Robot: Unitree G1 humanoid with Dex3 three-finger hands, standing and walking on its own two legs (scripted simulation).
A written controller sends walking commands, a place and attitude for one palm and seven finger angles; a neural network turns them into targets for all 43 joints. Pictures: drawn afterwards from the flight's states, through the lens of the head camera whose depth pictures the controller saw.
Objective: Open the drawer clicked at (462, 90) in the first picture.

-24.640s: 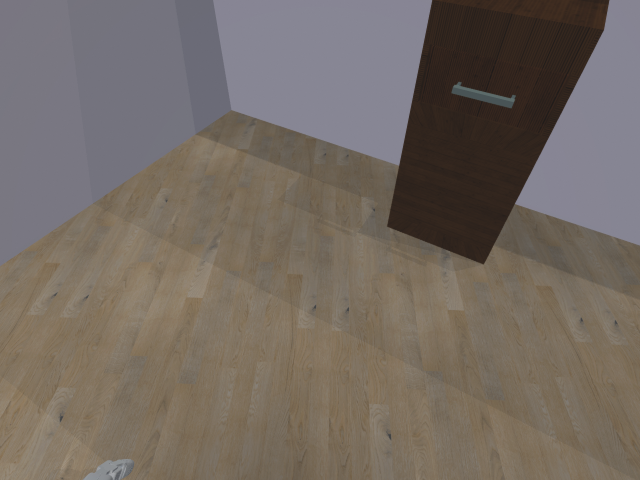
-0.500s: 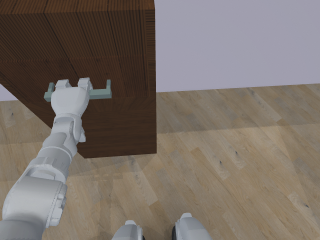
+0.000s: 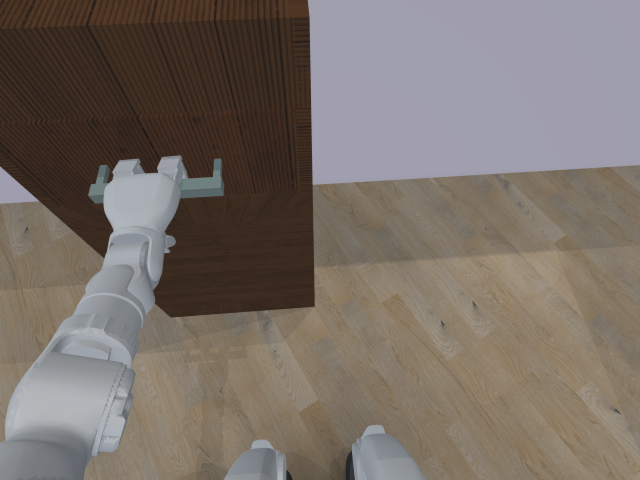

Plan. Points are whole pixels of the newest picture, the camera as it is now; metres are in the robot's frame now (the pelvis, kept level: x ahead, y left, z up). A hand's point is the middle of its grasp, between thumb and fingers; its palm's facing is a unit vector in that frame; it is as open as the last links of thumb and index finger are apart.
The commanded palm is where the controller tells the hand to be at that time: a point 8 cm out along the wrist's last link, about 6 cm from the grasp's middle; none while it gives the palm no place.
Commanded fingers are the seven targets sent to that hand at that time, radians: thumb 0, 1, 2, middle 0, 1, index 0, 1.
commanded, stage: close the thumb around the handle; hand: left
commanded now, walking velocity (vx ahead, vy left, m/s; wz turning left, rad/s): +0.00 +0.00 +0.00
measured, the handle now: (159, 179) +0.52 +0.21 +0.00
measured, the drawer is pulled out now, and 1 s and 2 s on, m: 0.00 0.04 0.18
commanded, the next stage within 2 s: pull the drawer open in 0.32 s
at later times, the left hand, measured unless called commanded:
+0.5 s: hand (158, 220) +0.47 +0.21 -0.02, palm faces -0.04 -0.01 -1.00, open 5.6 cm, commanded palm +0.44 +0.21 +0.03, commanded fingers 0.00 0.90 0.90 -0.40 -1.35 -0.40 -1.35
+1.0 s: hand (154, 249) +0.42 +0.21 -0.02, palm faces -0.01 -0.05 -1.00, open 5.6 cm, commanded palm +0.38 +0.22 +0.03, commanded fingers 0.00 0.90 0.90 -0.40 -1.35 -0.40 -1.35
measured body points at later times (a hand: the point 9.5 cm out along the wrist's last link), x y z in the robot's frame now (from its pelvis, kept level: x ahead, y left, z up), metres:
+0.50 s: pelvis +0.00 +0.01 +0.00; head +0.12 +0.00 +0.43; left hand +0.46 +0.21 +0.04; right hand +0.03 -0.27 -0.14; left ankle -0.01 +0.10 -0.67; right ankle +0.02 -0.10 -0.67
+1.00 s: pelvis +0.03 +0.01 +0.02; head +0.12 +0.00 +0.46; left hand +0.42 +0.21 +0.03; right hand +0.10 -0.26 -0.12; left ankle -0.01 +0.10 -0.67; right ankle +0.02 -0.10 -0.67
